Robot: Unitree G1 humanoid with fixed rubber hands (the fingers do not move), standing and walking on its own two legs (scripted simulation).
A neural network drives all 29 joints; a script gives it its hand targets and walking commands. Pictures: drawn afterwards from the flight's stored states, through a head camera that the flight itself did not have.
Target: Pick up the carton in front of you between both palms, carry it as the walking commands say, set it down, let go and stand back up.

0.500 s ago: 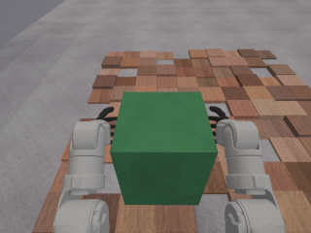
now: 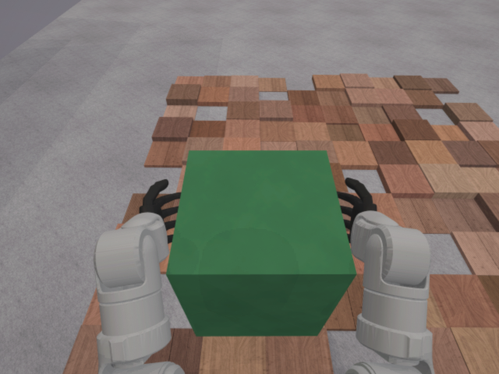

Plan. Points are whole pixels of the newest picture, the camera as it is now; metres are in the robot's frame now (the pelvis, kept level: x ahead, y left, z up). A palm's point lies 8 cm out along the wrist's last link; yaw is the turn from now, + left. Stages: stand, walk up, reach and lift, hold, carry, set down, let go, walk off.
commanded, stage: carry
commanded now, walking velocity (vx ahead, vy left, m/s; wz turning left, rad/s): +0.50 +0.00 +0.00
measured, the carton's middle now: (257, 249) +0.31 +0.01 +0.05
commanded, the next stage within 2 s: none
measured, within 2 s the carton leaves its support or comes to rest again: neither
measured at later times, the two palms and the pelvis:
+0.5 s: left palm (185, 122) +0.59 +0.16 +0.11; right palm (324, 117) +0.61 -0.14 +0.11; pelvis +0.26 +0.00 +0.00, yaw +3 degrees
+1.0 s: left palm (164, 70) +0.88 +0.26 +0.09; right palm (269, 65) +0.90 -0.04 +0.09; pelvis +0.54 +0.08 -0.02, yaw +4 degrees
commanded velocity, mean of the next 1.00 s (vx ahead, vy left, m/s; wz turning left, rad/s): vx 0.50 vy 0.00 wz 0.00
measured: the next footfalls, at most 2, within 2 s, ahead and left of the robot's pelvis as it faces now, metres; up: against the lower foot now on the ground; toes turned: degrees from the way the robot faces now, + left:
right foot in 0.40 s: +0.40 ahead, -0.08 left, +0.01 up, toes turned -4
left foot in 0.88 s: +0.60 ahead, +0.15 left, -0.02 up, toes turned +9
